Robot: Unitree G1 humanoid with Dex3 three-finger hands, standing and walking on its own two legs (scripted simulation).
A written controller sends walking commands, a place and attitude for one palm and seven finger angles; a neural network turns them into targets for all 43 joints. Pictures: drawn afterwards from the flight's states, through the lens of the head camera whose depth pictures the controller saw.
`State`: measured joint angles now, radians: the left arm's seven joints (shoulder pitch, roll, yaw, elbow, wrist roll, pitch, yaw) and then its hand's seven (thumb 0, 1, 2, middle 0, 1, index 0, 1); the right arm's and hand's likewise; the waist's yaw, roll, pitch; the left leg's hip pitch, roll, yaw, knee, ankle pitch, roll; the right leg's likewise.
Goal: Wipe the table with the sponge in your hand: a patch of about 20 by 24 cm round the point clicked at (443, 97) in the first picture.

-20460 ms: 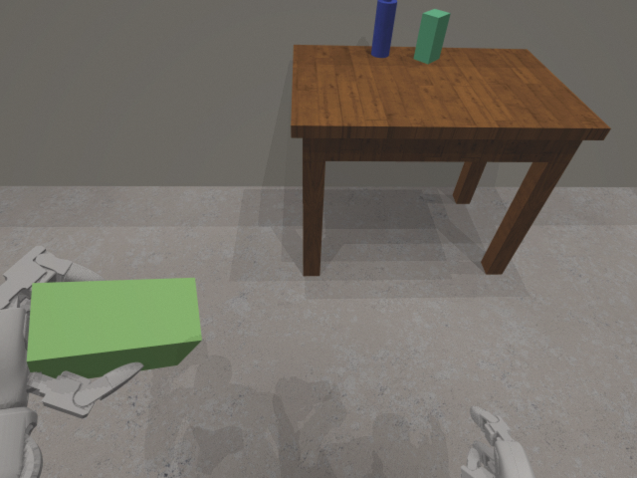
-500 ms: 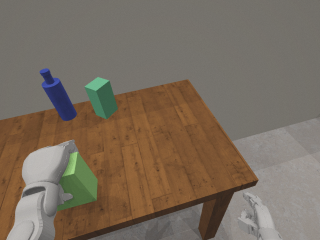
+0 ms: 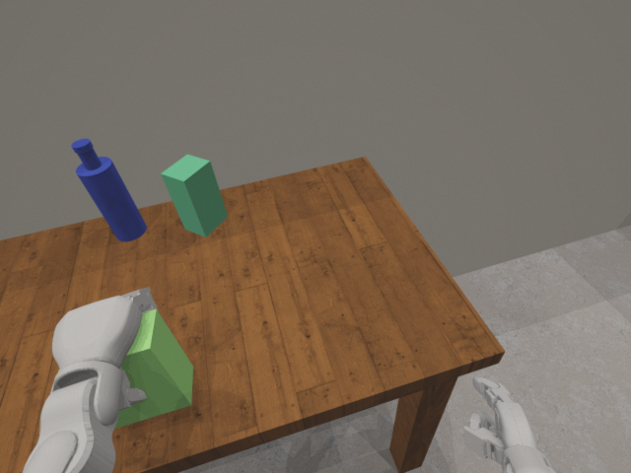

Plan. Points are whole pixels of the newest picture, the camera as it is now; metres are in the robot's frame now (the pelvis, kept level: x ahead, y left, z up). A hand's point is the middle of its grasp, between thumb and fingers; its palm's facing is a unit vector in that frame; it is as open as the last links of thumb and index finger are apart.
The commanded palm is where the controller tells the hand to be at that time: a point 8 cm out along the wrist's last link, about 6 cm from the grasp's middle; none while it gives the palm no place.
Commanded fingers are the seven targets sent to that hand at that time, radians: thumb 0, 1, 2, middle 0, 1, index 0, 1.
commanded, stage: move the sponge above the wiping area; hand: left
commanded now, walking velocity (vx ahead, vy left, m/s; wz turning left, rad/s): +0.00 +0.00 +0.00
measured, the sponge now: (142, 379) +0.21 +0.28 +0.00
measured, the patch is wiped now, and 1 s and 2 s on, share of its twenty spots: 0.00 0.00 0.00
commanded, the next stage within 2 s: lower the sponge onto the table in 0.88 s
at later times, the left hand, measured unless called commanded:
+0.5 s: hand (133, 356) +0.21 +0.28 +0.06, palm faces +0.00 -0.11 -0.99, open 10.5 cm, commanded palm +0.18 +0.28 +0.12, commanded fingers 0.00 0.10 1.30 -1.20 -1.60 -1.20 -1.60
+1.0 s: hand (124, 365) +0.20 +0.28 +0.06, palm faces +0.01 -0.10 -0.99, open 10.5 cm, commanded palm +0.17 +0.27 +0.12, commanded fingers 0.00 0.10 1.30 -1.20 -1.60 -1.20 -1.60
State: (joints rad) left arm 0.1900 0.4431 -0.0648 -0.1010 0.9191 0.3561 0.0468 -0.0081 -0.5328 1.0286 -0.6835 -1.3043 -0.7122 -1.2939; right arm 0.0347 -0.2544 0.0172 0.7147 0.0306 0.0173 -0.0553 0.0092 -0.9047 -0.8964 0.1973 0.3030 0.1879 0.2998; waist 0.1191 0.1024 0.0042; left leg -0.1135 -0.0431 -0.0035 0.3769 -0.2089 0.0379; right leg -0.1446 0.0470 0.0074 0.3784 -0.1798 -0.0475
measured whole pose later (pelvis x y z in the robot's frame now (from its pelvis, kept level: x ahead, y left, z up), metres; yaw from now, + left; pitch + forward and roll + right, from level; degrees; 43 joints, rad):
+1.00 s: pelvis +0.00 +0.00 +0.00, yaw +0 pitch -4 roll +0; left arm 0.25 0.43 -0.08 -0.14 0.92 0.35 0.09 -0.01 -0.53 1.03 -0.68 -1.30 -0.71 -1.29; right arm 0.03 -0.25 0.01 0.73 0.03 0.03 -0.05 0.01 -0.91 -0.90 0.20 0.30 0.18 0.30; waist 0.13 0.11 0.00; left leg -0.11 -0.04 -0.01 0.38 -0.21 0.03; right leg -0.14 0.05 0.01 0.38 -0.18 -0.05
